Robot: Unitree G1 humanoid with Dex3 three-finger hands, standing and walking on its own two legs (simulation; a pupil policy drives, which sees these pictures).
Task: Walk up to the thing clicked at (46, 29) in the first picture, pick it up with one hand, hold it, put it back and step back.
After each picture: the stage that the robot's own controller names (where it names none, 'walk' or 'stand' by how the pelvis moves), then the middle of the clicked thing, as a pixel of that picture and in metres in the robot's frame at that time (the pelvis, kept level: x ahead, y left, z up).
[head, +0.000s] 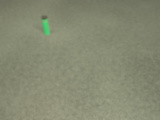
stand; (45, 25) +1.68 +0.45 -0.65
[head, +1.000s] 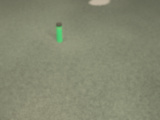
walk; (59, 32) +1.57 +0.22 -0.64
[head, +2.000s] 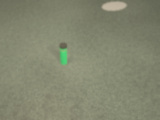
walk; (63, 54) +1.07 +0.13 -0.65
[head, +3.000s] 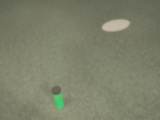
walk; (58, 97) +0.65 +0.19 -0.64
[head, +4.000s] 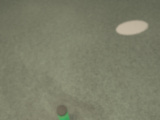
stand; (63, 116) +0.44 +0.16 -0.63
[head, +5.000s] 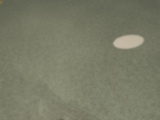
stand; out of the picture +0.41 +0.15 -0.66
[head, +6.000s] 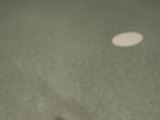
stand; out of the picture +0.41 +0.16 -0.66
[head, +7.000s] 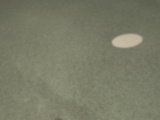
stand; out of the picture +0.41 +0.16 -0.66
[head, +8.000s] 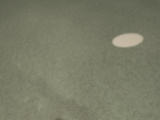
stand; out of the picture +0.41 +0.16 -0.66
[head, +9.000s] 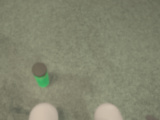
go down; (41, 76) +0.46 +0.17 -0.42
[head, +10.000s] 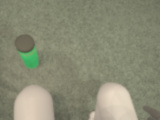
go down; (28, 54) +0.49 +0.20 -0.27
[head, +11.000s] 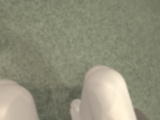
close in; out of the picture +0.47 +0.25 -0.17
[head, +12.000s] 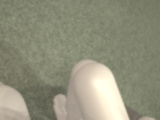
close; out of the picture +0.47 +0.27 -0.16
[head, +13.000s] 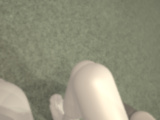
lift; out of the picture +0.44 +0.26 -0.17
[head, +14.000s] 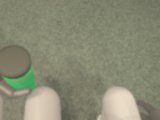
lift; (20, 76) +0.33 +0.20 -0.02
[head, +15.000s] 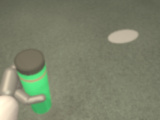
hold; (36, 86) +0.31 +0.15 +0.09
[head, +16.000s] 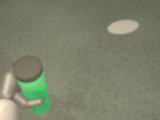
hold; (35, 89) +0.31 +0.16 +0.04
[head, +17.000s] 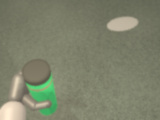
crouch; (43, 91) +0.31 +0.13 +0.03
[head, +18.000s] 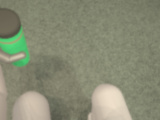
crouch; (13, 44) +0.46 +0.18 -0.04
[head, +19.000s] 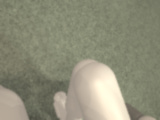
lower; out of the picture +0.45 +0.27 -0.17
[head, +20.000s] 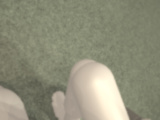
lower; out of the picture +0.46 +0.27 -0.16
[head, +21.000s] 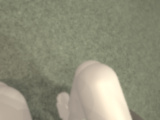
lower; out of the picture +0.44 +0.27 -0.16
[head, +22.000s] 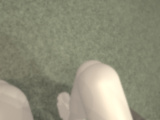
lower; out of the picture +0.43 +0.27 -0.17
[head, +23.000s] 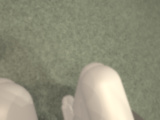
loosen; out of the picture +0.43 +0.24 -0.15
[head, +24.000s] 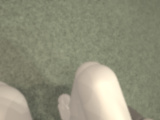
withdraw; out of the picture +0.44 +0.26 -0.17
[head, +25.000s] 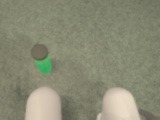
walk; (43, 61) +0.48 +0.19 -0.31
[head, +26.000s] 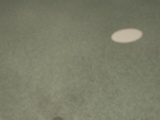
stand; out of the picture +0.40 +0.15 -0.59
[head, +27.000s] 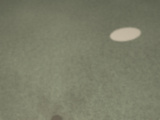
stand; out of the picture +0.41 +0.16 -0.60
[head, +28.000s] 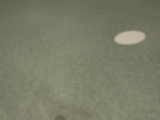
stand; out of the picture +0.41 +0.15 -0.63
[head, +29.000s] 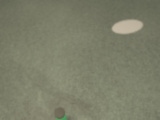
walk; (61, 118) +0.42 +0.15 -0.65
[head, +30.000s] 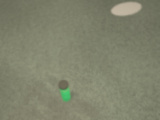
walk; (65, 91) +0.58 +0.15 -0.63
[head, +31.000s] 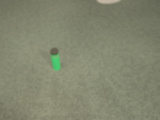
walk; (55, 59) +0.89 +0.21 -0.63
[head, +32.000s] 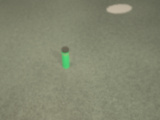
stand; (65, 58) +1.03 +0.15 -0.64
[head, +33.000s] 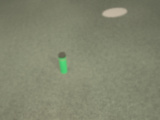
stand; (63, 63) +1.04 +0.18 -0.66
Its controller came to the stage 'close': yes
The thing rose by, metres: 0.70
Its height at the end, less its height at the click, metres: +0.00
